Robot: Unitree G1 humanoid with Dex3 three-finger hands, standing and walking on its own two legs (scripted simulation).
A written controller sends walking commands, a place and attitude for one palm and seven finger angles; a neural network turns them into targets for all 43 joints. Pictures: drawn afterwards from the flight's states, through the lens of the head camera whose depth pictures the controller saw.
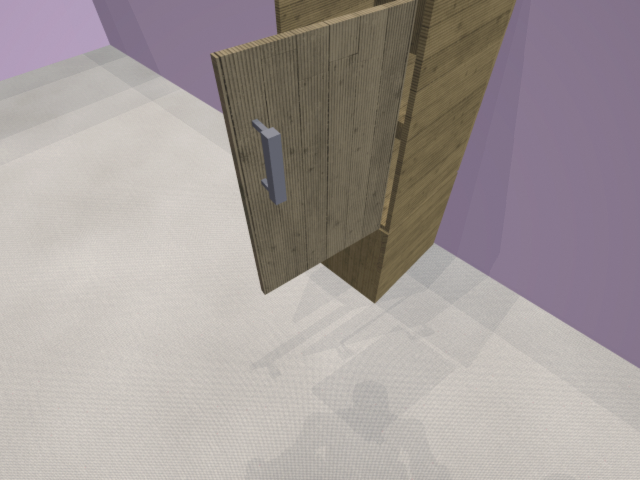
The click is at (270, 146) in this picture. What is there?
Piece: cupboard door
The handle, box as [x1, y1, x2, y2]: [252, 119, 286, 204]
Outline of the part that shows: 252,120 252,125 261,134 267,176 266,179 265,178 261,180 261,183 268,190 269,196 273,202 277,204 286,200 280,134 272,127 268,129 257,119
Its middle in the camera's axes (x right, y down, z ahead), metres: -0.09 -0.13 +0.66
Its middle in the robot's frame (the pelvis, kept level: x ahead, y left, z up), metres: +0.59 +0.12 +0.06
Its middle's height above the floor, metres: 0.84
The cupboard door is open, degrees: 79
